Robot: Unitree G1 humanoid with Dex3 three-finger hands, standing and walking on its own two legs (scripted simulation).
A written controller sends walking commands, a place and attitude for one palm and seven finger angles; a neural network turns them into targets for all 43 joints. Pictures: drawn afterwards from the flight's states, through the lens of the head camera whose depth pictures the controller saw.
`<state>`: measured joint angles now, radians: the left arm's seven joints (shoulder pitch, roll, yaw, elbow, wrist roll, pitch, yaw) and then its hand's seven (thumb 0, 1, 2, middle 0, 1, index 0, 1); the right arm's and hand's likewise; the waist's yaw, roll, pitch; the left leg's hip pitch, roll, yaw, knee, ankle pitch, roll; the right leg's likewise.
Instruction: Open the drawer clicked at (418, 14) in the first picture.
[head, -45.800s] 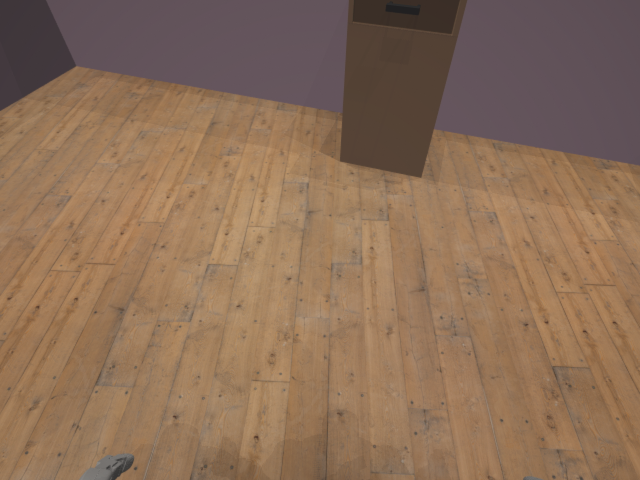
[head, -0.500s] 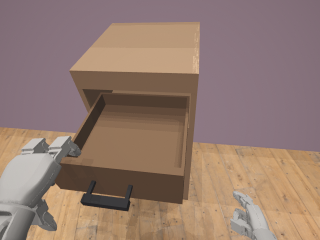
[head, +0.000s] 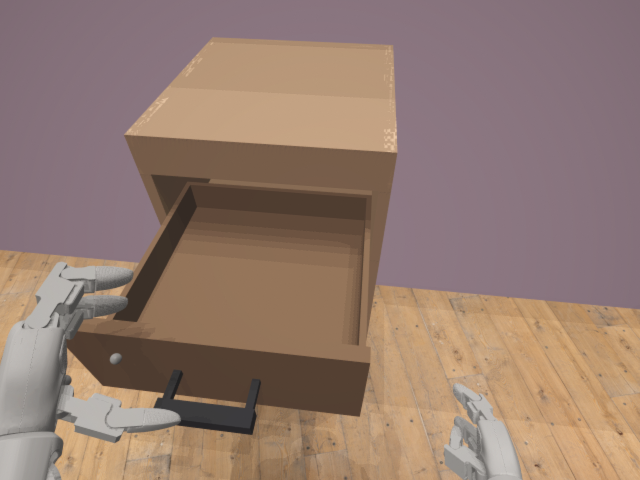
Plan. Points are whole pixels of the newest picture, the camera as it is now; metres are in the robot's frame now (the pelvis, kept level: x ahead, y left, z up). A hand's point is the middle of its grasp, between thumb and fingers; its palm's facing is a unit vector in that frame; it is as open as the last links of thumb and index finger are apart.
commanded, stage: draw the hand back to the body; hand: left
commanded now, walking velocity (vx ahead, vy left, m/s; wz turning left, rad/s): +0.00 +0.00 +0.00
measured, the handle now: (209, 399) +0.21 +0.17 +0.00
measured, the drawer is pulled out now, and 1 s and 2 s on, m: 0.30 0.30 0.30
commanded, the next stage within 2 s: step back with the hand held close in 0.80 s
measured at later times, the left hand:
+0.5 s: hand (117, 342) +0.19 +0.21 +0.16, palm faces +0.40 -0.81 -0.43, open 9.5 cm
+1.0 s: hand (117, 344) +0.19 +0.21 +0.17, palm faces +0.40 -0.79 -0.45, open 7.4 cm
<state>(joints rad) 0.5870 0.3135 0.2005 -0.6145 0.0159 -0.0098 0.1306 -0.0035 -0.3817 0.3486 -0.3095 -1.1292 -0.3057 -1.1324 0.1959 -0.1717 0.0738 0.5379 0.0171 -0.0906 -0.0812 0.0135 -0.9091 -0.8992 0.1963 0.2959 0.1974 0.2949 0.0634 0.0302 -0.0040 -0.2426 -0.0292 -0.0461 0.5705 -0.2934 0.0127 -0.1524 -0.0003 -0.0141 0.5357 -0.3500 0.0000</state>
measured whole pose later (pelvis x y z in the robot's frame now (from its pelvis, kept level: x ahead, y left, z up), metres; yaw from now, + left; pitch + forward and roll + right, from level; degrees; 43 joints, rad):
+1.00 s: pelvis +0.00 -0.03 +0.01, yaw +2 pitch -1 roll -1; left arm 0.54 0.34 0.31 -0.49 -0.06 -0.09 0.10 0.02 0.89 0.90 -0.21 -0.30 -0.21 -0.31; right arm 0.16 -0.22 0.01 0.60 0.02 -0.06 -0.08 0.01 -0.91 -0.90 0.20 0.30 0.20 0.29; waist 0.03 0.09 0.00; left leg -0.24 0.01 -0.10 0.51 -0.25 -0.02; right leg -0.11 0.04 -0.07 0.43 -0.30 -0.04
